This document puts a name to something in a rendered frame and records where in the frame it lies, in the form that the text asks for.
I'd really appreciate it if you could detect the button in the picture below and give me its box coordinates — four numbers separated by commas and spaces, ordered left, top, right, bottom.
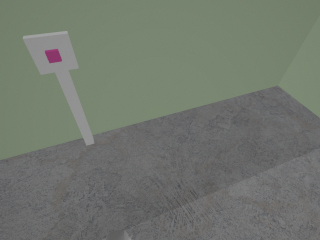
45, 49, 62, 63

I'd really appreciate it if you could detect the panel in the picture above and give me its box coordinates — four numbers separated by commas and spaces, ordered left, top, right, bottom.
23, 31, 94, 146

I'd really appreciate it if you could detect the left robot thigh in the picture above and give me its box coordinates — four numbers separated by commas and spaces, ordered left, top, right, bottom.
105, 230, 132, 240

